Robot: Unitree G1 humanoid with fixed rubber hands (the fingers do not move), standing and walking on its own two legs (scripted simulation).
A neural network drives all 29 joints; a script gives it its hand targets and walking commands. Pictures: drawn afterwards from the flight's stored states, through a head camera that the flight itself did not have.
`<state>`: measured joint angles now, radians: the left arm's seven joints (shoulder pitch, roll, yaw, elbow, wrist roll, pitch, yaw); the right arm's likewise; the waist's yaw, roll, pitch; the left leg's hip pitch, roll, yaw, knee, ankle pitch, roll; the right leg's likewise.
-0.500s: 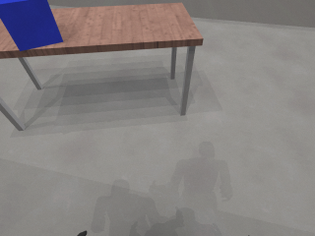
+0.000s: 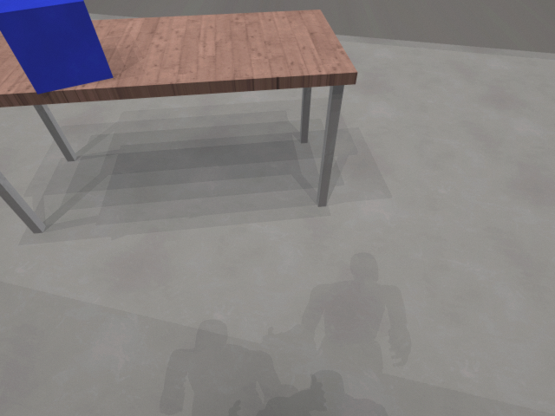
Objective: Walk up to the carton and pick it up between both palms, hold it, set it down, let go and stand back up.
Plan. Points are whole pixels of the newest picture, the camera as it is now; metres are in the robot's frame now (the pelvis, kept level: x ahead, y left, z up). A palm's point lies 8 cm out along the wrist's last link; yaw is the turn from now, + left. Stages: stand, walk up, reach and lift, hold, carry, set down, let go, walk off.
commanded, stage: stand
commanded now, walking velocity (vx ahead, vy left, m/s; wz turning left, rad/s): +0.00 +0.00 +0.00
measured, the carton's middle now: (56, 35) +1.15 +0.75 +0.05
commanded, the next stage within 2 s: walk up in 0.32 s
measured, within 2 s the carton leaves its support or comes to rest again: neither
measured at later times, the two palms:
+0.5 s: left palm out of the picture +0.05 +0.24 -0.12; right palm out of the picture +0.05 -0.24 -0.12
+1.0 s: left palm out of the picture +0.09 +0.39 -0.15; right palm out of the picture +0.15 -0.14 -0.14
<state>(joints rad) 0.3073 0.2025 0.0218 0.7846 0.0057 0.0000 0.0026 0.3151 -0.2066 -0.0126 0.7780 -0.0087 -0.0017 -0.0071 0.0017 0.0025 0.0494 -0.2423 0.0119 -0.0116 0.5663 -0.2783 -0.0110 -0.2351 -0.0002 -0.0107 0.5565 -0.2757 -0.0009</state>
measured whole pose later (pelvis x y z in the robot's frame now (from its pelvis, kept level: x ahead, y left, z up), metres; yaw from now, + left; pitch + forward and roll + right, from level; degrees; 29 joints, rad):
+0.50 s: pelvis +0.00 +0.00 +0.00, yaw +0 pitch -2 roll +0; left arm 0.31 0.20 0.01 0.85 0.00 0.00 0.01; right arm 0.32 -0.21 0.00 0.85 -0.01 0.00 -0.02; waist 0.00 0.00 0.04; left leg -0.23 0.01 -0.02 0.53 -0.26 -0.01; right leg -0.22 0.00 -0.01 0.52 -0.26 0.00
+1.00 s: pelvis +0.09 +0.12 -0.03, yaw +9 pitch -4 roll +1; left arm 0.36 0.29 0.06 0.86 0.04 0.01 -0.01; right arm 0.40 -0.23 -0.05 0.81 -0.04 -0.01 0.02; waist -0.03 -0.06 0.04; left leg -0.36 0.04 0.09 0.80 -0.38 0.02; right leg -0.44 -0.08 -0.02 1.24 -0.51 -0.03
